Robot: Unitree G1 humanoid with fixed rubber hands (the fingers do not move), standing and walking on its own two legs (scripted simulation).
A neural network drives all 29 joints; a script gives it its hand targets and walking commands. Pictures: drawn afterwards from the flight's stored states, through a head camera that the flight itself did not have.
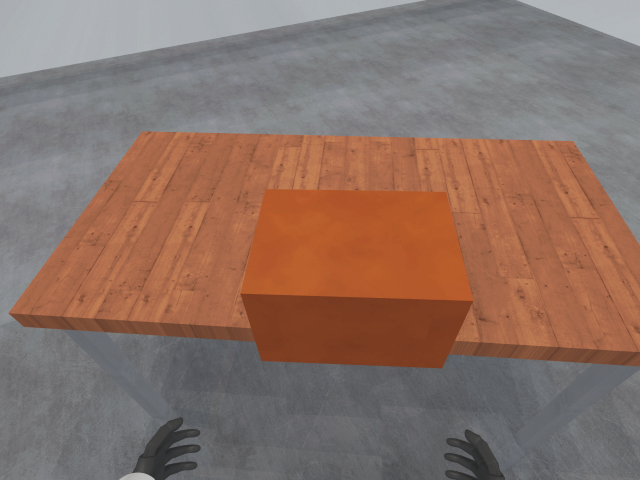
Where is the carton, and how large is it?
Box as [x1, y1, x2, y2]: [240, 189, 472, 367]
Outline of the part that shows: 265,189 240,293 261,360 441,367 472,302 472,297 445,192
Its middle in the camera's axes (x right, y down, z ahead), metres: +0.05 +0.06 +0.63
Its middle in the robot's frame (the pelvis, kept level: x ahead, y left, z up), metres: +0.43 -0.06 -0.03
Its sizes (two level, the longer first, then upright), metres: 0.294 0.210 0.192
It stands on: a table, 0.65 m high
